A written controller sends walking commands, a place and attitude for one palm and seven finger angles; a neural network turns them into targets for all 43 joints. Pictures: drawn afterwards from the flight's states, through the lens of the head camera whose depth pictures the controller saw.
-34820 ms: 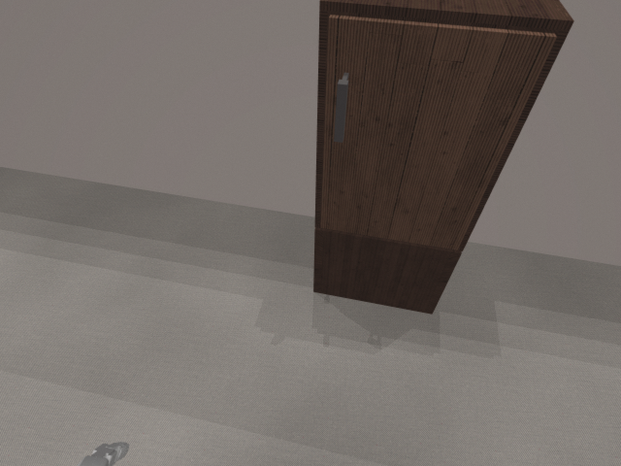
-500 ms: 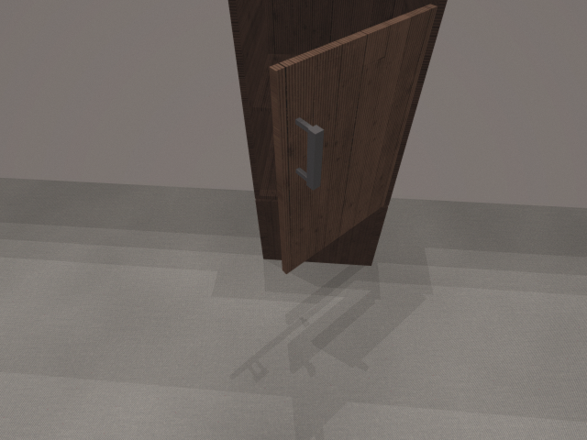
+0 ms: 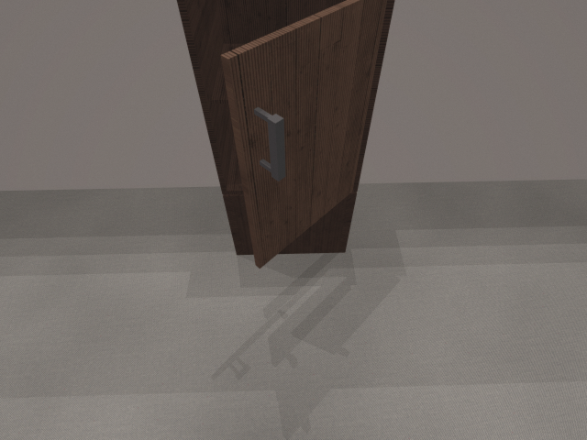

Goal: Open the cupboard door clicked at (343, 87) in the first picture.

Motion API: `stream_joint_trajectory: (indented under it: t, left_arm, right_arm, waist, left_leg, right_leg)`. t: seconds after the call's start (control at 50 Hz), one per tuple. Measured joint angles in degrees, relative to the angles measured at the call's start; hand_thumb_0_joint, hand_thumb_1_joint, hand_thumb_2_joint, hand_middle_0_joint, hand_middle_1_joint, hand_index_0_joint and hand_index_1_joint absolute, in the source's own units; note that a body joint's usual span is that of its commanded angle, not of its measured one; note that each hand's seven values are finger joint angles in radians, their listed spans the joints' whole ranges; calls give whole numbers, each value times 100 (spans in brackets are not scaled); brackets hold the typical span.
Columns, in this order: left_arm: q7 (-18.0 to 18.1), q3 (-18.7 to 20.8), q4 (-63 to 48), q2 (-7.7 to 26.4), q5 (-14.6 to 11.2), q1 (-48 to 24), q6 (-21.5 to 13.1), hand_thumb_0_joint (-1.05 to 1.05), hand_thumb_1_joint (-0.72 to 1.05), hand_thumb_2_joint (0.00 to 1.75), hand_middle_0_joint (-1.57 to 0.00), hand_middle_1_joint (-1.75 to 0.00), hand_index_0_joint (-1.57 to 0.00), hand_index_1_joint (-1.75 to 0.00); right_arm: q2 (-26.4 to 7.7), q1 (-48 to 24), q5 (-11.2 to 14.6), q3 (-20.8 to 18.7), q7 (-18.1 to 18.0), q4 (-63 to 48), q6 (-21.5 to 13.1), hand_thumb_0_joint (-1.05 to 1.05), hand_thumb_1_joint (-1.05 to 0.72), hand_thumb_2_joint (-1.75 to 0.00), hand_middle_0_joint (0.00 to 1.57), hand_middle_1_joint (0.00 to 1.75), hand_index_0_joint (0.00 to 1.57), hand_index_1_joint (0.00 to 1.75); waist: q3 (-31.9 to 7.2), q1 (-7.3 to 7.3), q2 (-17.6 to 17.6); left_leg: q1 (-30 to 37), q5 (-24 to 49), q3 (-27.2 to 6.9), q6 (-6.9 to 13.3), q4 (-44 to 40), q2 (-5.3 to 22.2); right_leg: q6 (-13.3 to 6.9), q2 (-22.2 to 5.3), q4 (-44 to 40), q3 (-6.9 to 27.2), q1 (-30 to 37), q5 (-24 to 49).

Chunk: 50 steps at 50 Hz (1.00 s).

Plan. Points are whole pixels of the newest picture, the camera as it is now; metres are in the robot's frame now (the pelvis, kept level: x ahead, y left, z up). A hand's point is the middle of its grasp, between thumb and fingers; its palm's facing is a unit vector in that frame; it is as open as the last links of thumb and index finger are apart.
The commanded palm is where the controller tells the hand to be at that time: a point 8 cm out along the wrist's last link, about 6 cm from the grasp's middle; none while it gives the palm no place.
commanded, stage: walk to a spot facing it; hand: left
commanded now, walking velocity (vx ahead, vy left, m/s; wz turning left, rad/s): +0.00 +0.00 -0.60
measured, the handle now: (269, 144) +0.59 +0.09 +0.05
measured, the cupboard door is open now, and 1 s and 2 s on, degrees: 44 44 44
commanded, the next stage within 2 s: none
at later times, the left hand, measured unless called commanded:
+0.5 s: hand out of the picture +0.06 +0.16 -0.16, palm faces -0.18 -0.94 -0.28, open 7.4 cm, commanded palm none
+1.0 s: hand (229, 398) +0.21 +0.13 -0.17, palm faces -0.50 -0.82 -0.27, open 7.4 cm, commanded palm none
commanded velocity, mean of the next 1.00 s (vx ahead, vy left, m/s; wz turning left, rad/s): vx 0.00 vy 0.00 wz -0.60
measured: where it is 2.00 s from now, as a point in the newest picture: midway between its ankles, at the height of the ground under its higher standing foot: outside the picture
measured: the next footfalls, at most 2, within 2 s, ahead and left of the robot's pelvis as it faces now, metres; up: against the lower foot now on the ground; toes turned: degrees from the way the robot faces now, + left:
left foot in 0.70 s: +0.07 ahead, +0.11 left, +0.00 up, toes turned -24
right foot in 1.00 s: -0.02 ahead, -0.16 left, +0.00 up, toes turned -34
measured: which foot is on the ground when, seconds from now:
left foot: down 0.00-0.18, up 0.20-0.68, down 0.70-1.00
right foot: down 0.00-0.68, up 0.70-0.98, down 1.00-1.00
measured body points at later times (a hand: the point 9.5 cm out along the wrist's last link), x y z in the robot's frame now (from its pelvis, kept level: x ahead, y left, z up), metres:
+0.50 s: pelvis -0.01 -0.04 +0.01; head +0.05 -0.07 +0.45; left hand +0.07 +0.20 -0.13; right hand +0.05 -0.31 -0.14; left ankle -0.01 +0.13 -0.67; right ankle -0.03 -0.11 -0.74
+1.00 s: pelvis +0.00 -0.02 -0.01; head +0.05 -0.05 +0.43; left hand +0.23 +0.17 -0.15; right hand -0.09 -0.28 -0.15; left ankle +0.03 +0.13 -0.74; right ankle -0.05 -0.14 -0.74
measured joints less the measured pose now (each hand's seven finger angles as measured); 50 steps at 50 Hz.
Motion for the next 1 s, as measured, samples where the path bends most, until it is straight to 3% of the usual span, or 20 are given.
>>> stream_joint_trajectory:
  t: [0.06,0.12,0.16,0.18,0.2,0.24,0.28,0.34,0.46,0.6,0.68,0.7,0.74,0.78,0.82,0.9,0.96,1.0]
  left_arm:
    - [-58,41,-168,-26,10,22,77,1,91,90,-20,-30,-20,-29]
    - [-110,98,-321,-86,9,-22,159,1,91,90,-20,-30,-20,-29]
    - [-150,124,-429,-149,11,-34,162,1,91,90,-20,-30,-20,-29]
    - [-171,135,-509,-158,19,-1,123,1,91,90,-20,-30,-20,-29]
    - [-163,154,-583,-132,50,49,52,1,91,90,-20,-30,-20,-29]
    - [-91,176,-610,-169,50,51,-5,1,91,90,-20,-30,-20,-29]
    - [-47,182,-636,-203,38,105,14,0,91,90,-20,-30,-20,-29]
    - [22,190,-634,-235,25,219,3,0,91,90,-20,-30,-20,-29]
    - [54,188,-627,-287,36,371,-42,1,91,90,-20,-30,-20,-30]
    - [47,247,-722,-196,82,354,-21,1,91,90,-20,-30,-20,-30]
    - [41,273,-775,-90,41,363,41,1,91,90,-20,-30,-20,-30]
    - [17,272,-782,-72,9,336,58,1,91,90,-20,-30,-20,-30]
    - [-51,305,-797,58,10,176,100,1,91,90,-20,-30,-20,-29]
    - [-120,359,-859,164,51,63,87,1,91,90,-20,-30,-20,-29]
    - [-164,384,-933,218,53,-37,80,1,91,90,-20,-30,-20,-29]
    - [-239,356,-1053,241,42,-138,83,1,91,90,-20,-30,-19,-29]
    - [-281,322,-1071,248,26,-164,83,1,91,90,-20,-30,-19,-29]
    - [-302,288,-1119,278,26,-138,25,1,91,90,-20,-30,-19,-29]
  right_arm:
    - [76,112,-19,-40,-8,-119,10,0,-91,-90,20,30,20,30]
    - [73,208,-49,-81,-13,-174,-3,0,-91,-90,20,30,20,30]
    - [26,271,-64,-108,-15,-186,8,0,-91,-90,20,30,20,30]
    - [2,312,-55,-120,-13,-196,30,0,-91,-90,20,30,20,30]
    - [8,319,-29,-135,-9,-199,74,0,-91,-90,20,30,20,30]
    - [-27,217,14,-186,13,-188,185,0,-91,-90,20,30,20,30]
    - [-50,109,28,-230,49,-225,235,0,-91,-90,20,30,20,30]
    - [-44,-77,29,-249,65,-377,214,0,-91,-90,20,30,20,30]
    - [20,-429,75,-230,25,-671,152,0,-91,-90,20,30,20,30]
    - [165,-741,138,-173,29,-896,99,0,-91,-90,20,30,20,30]
    - [191,-694,158,-98,29,-1052,-35,0,-91,-90,20,30,20,30]
    - [158,-629,127,-102,18,-1091,-93,0,-91,-90,20,30,20,30]
    - [206,-529,42,-68,-20,-1077,-100,0,-91,-90,20,30,20,30]
    - [238,-364,-34,-26,-26,-1059,-99,0,-91,-90,20,30,20,30]
    - [228,-192,-69,-15,-31,-1044,-98,0,-91,-90,20,30,20,30]
    - [138,67,-94,-49,-12,-974,-78,0,-91,-90,21,30,20,30]
    - [39,236,-85,-87,30,-936,-53,0,-91,-90,21,30,20,30]
    - [-43,391,-50,-118,60,-932,-26,0,-91,-90,21,30,20,30]
  waist:
    - [75,0,-97]
    - [206,22,-71]
    - [258,29,64]
    - [243,38,121]
    - [210,54,93]
    - [297,37,188]
    - [314,37,215]
    - [290,50,130]
    - [184,141,-18]
    - [113,287,-169]
    - [-21,228,-171]
    - [-64,177,-91]
    - [44,198,-221]
    - [116,220,-259]
    - [176,212,-202]
    - [267,159,-20]
    - [272,65,65]
    - [212,1,64]
  left_leg:
    - [-121,-105,197,0,215,16]
    - [-164,-181,365,-28,381,81]
    - [-220,-247,401,-97,539,198]
    - [-322,-331,401,-148,731,266]
    - [-526,-610,358,-180,1146,271]
    - [-980,-1177,-109,-166,2362,203]
    - [-1367,-1133,-355,-176,3315,125]
    - [-1661,-869,-463,-233,3814,70]
    - [-1519,-899,-594,-312,3089,12]
    - [-1214,-1031,-725,-257,2140,-133]
    - [-655,-456,-815,-127,561,-104]
    - [-600,-275,-887,-56,324,-16]
    - [-584,-267,-768,-44,480,-42]
    - [-459,-273,-670,-57,406,40]
    - [-360,-251,-606,-83,317,159]
    - [-211,-373,-349,-145,376,408]
    - [-167,-611,-80,-225,631,548]
    - [-294,-869,64,-292,1079,602]
  right_leg:
    - [29,-4,605,104,-364,-202]
    - [114,-124,1625,-54,-747,-1009]
    - [134,-218,1667,-172,-743,-1068]
    - [133,-265,1309,-175,-627,-676]
    - [74,-290,1081,-95,-612,-325]
    - [-29,-157,1125,-125,-625,-395]
    - [-97,-55,889,-82,-563,-376]
    - [-125,36,413,130,-493,-69]
    - [-131,154,-130,615,-408,311]
    - [-30,324,-195,1051,-474,413]
    - [120,520,123,1215,-704,278]
    - [183,565,526,1065,-912,-172]
    - [387,348,1747,629,-1352,-1018]
    - [528,145,2750,252,-1702,-1204]
    - [594,-50,3215,-11,-1879,-1229]
    - [586,-341,2617,-349,-1690,-1072]
    - [484,-403,1839,-525,-1311,-844]
    - [329,-427,986,-562,-874,5]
